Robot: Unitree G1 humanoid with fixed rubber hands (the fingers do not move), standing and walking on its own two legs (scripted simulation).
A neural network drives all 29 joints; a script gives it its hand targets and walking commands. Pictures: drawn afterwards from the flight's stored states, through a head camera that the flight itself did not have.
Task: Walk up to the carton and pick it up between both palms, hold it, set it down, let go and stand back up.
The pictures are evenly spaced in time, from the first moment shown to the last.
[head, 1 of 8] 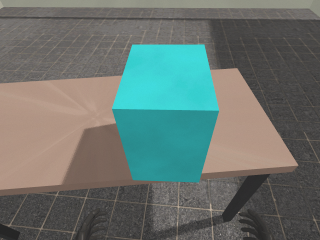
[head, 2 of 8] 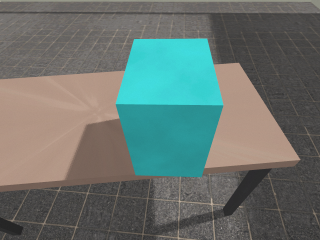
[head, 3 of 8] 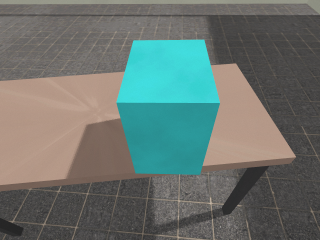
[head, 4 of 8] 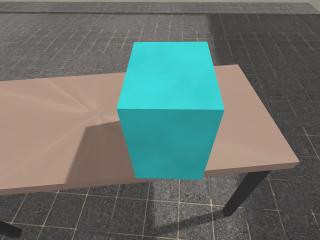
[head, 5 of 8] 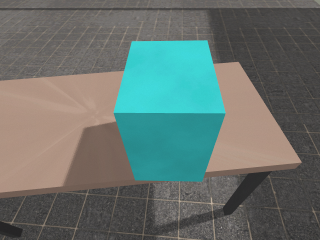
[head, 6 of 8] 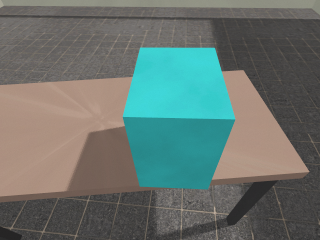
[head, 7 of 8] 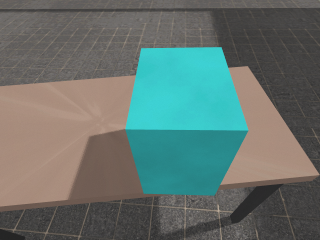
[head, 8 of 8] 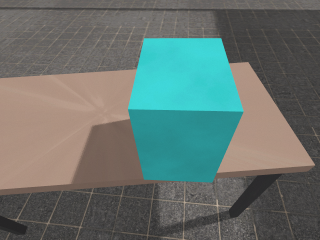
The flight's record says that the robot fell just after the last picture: no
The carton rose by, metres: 0.00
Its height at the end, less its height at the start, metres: +0.00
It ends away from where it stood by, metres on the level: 0.00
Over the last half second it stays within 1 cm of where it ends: yes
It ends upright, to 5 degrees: yes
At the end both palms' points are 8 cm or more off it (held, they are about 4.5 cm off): yes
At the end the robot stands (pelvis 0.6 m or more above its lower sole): yes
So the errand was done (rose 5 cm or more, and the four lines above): no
